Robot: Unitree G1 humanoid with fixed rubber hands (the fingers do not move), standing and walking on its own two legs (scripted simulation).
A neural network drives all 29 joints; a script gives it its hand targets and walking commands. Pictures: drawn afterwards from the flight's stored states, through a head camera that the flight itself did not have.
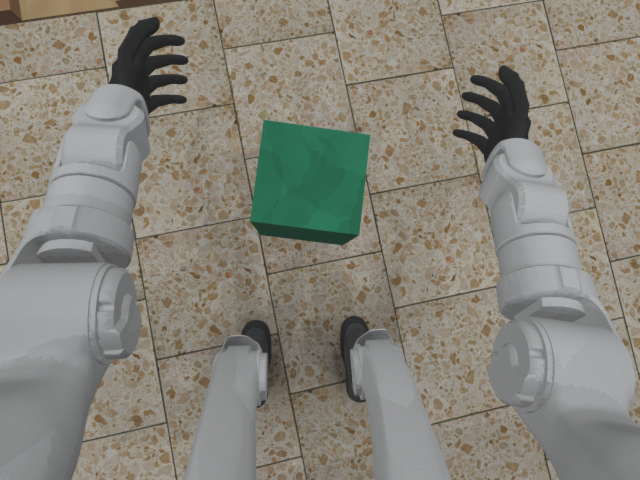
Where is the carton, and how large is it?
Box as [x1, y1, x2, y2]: [250, 120, 369, 244]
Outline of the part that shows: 264,120 250,221 260,234 337,244 343,244 358,235 369,135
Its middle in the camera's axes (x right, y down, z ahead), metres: -0.02 -0.12 +0.87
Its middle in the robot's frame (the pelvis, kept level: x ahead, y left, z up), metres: +0.53 -0.02 -0.53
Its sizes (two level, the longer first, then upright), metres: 0.210 0.200 0.250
